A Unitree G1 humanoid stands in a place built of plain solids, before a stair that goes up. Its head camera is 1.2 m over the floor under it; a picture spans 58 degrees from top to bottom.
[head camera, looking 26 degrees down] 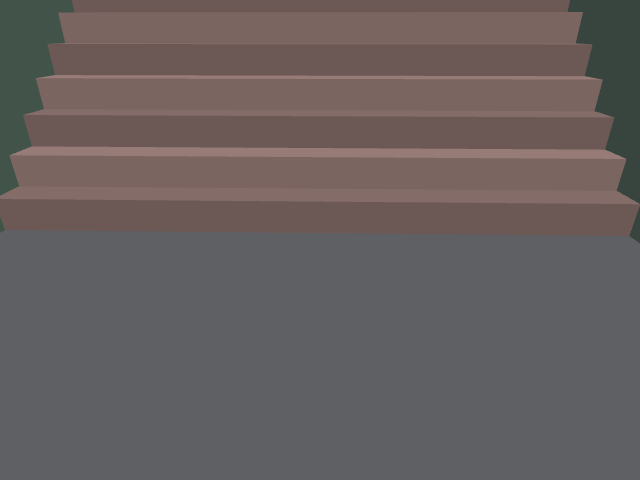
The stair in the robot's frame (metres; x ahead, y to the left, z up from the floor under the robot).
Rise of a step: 0.22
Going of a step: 0.25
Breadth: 4.16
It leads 1 degrees to the right of straight ahead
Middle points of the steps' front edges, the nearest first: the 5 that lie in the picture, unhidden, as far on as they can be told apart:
2.56 0.02 0.22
2.81 0.01 0.44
3.06 0.01 0.66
3.31 0.00 0.88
3.55 0.00 1.10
